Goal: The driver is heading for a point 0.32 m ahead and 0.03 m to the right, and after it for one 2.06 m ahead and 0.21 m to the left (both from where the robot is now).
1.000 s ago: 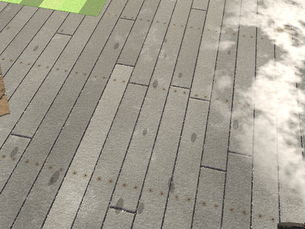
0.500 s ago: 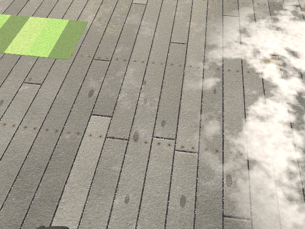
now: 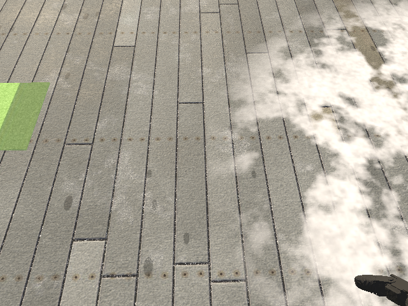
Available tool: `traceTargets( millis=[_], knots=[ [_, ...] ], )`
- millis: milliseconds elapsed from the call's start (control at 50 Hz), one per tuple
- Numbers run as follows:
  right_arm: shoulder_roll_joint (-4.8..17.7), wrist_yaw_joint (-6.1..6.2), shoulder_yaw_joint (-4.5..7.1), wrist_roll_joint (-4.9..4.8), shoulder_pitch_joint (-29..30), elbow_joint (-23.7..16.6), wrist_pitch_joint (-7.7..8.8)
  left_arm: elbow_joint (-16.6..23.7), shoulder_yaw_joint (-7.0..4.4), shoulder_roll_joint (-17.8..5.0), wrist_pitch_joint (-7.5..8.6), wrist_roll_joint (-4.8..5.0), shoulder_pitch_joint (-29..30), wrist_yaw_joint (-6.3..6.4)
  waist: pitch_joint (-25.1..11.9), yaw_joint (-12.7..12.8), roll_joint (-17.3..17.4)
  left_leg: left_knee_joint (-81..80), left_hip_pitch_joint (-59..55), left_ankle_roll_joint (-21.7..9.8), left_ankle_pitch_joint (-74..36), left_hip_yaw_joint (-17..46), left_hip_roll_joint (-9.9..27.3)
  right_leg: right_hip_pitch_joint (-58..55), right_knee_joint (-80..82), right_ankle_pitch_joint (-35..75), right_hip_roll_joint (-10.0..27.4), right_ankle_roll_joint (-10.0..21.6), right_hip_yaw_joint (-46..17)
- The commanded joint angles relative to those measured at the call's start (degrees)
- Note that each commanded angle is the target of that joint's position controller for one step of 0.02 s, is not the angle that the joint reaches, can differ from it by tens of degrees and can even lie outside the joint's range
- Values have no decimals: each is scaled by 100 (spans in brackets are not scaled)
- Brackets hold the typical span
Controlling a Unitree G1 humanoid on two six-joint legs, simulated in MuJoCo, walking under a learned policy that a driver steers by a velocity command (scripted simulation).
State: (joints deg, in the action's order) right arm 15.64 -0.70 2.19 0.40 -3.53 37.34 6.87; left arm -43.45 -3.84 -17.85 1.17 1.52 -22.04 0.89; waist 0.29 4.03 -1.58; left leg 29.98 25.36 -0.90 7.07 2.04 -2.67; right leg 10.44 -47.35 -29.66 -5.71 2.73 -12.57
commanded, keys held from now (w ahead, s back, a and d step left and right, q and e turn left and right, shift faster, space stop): w+e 0.22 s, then w+q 0.78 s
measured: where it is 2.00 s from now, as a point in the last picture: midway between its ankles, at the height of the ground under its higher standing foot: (204, 165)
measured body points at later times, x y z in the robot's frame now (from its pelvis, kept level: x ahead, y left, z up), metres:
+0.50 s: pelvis +0.25 -0.06 +0.00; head +0.30 -0.07 +0.45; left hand +0.53 +0.13 -0.06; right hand +0.19 -0.33 -0.13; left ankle +0.10 +0.11 -0.68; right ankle +0.34 -0.18 -0.73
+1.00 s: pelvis +0.52 -0.03 -0.01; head +0.56 -0.01 +0.44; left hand +0.52 +0.27 -0.14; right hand +0.75 -0.26 -0.09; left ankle +0.61 +0.07 -0.73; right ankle +0.35 -0.19 -0.69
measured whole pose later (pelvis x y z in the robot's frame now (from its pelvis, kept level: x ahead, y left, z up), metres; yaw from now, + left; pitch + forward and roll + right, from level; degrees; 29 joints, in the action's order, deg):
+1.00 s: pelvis +0.52 -0.03 -0.01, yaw +9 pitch +1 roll -2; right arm 16.7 -2.6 3.9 -1.5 -4.8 39.8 1.1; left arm -48.6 -4.9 -17.0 2.4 0.6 -17.1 0.8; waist 3.6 2.0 0.8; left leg 38.2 29.6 -5.7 10.0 -3.0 0.1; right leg 1.5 -41.8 -27.3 6.4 -2.7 12.3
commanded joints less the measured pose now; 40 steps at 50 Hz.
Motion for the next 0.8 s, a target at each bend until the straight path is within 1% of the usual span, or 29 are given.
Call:
traceTargets(
  millis=[20,40,60,80,100,140,180,220,260,300,340,380,400,420,440,460,480,500,520,540,560,580,600,620,660,680,720,760,800],
  knots=[
    [832,48,346,-62,-1473,-27,-55,573,-110,-843,125,52,77,-4,-821,-898,930,-1269,-3722,-1095,2213,3405,2392,3468,-2575,229,579,-183,240],
    [748,50,299,-8,-1205,-35,-85,635,-122,-800,98,-7,389,4,-411,-814,567,-1363,-3063,-942,1445,2651,2134,3312,-2494,637,757,-234,418],
    [634,51,262,11,-1048,19,-102,711,-139,-734,100,-58,582,-14,-106,-727,562,-1492,-2588,-908,815,2132,1922,3236,-2254,905,898,-264,441],
    [562,61,229,47,-975,59,-94,739,-144,-628,81,-29,574,-54,-2,-605,710,-1638,-2249,-841,432,1683,1754,3005,-2105,1068,1038,-267,479],
    [535,58,231,38,-947,101,-75,753,-128,-506,53,10,535,-77,33,-552,829,-1779,-2060,-842,244,1381,1661,2876,-1990,1150,1098,-277,565],
    [607,49,266,-13,-959,208,-34,834,-87,-311,-1,7,634,-103,100,-516,796,-1989,-1913,-955,-131,948,1674,2940,-1747,1299,1177,-328,668],
    [766,54,323,-11,-991,317,-21,948,-58,-238,-15,-30,857,-117,152,-525,654,-2113,-1960,-1052,-548,624,1755,3133,-1336,1640,1237,-396,674],
    [861,60,349,-2,-982,396,-42,986,-38,-212,7,-27,1030,-164,142,-559,566,-2132,-2080,-1013,-942,196,1708,3141,-792,2215,1250,-405,726],
    [882,36,327,-43,-1168,548,-63,1041,45,-38,86,-59,1384,-211,192,-694,441,-2164,-1966,-980,-1122,-101,1550,2778,35,2716,1137,-326,839],
    [982,15,327,-142,-1380,714,-117,1162,99,31,162,-79,1834,-274,330,-795,405,-2170,-1982,-984,-1126,-187,1513,2527,708,2932,1031,-259,1114],
    [1109,-4,345,-227,-1618,861,-185,1276,101,-25,225,-69,2195,-327,445,-865,438,-2089,-2227,-997,-1265,-34,1641,2445,1155,2828,960,-203,1244],
    [1232,2,372,-257,-1737,977,-259,1344,53,-173,273,-51,2307,-361,436,-780,546,-1836,-2564,-926,-1628,125,1805,2271,1519,2479,852,-106,1245],
    [1292,17,382,-262,-1734,1018,-293,1313,4,-286,294,-52,2150,-363,326,-631,624,-1602,-2663,-855,-2029,163,1829,1937,1695,2329,764,-40,1268],
    [1337,35,381,-280,-1655,1041,-319,1196,-81,-442,310,-74,1705,-340,42,-307,669,-1084,-2596,-734,-2797,51,1726,1160,1945,2390,613,75,1382],
    [1232,49,329,-263,-1654,1058,-322,941,-227,-706,307,-109,891,-284,-499,117,621,-144,-2227,-559,-3150,-146,1447,-144,2043,2615,530,227,1446],
    [889,51,185,-121,-1621,918,-281,759,-364,-1122,272,-196,-124,-188,-1366,534,246,1459,-1040,-303,-1673,-321,1140,-1961,1709,2944,1482,552,541],
    [143,15,-45,-85,-2357,791,-197,719,-419,-1567,229,-254,-317,-147,-2304,148,-1302,3477,1025,62,2368,-277,232,-3695,2140,2117,3047,1404,-2017],
    [753,8,113,-239,-2050,916,-141,739,-295,-1013,223,-254,-377,-146,-2337,427,-802,4211,1457,56,2702,514,354,-3324,2626,1457,2986,1374,-2487],
    [991,4,212,-353,-1576,726,-133,671,-203,-788,246,-199,-59,-147,-1337,343,-720,4362,1889,18,2280,415,585,-2646,2786,1512,2775,1144,-1582],
    [912,33,203,-309,-1350,681,-148,635,-145,-601,274,-164,301,-156,-850,154,-518,4164,1811,23,1794,282,812,-1918,2967,1769,2530,1019,-958],
    [865,53,226,-222,-1260,682,-193,610,-96,-400,308,-169,620,-179,-488,-34,-487,3922,1613,49,1446,264,949,-1278,3194,2043,2330,947,-479],
    [765,60,239,-212,-1431,739,-283,591,-70,-274,366,-206,834,-192,-337,-251,-583,3798,1219,73,1171,328,1070,-785,3438,2250,2195,883,-82],
    [621,65,222,-230,-1545,777,-367,545,-83,-225,423,-222,959,-200,-260,-369,-553,3733,980,103,1037,324,1096,-487,3648,2355,2168,894,142],
    [485,69,203,-236,-1556,777,-440,483,-100,-223,479,-216,1035,-197,-147,-446,-446,3647,929,140,967,323,1114,-289,3807,2579,2185,927,377],
    [406,82,202,-205,-1346,671,-529,357,-151,-325,543,-232,1092,-160,93,-511,-293,3335,1134,203,625,386,1138,-147,4009,2907,2208,925,814],
    [392,74,200,-190,-1215,615,-545,290,-174,-370,550,-247,1057,-135,164,-498,-238,3072,1261,223,363,412,1142,-200,4047,3010,2189,909,1028],
    [343,7,176,-170,-951,532,-529,191,-208,-463,536,-247,1000,-88,243,-433,-187,2387,1272,206,-295,337,1107,-289,4086,3120,2072,821,1480],
    [282,-81,134,-164,-575,424,-498,117,-246,-592,507,-224,932,-50,344,-304,-128,1708,1127,153,-782,125,1042,-334,4116,3169,2021,736,1843],
    [268,-153,107,-156,-180,269,-496,10,-289,-715,463,-174,752,-27,462,-157,-46,1255,1116,68,-883,-61,993,-556,4113,3155,2115,691,2036]
  ],
)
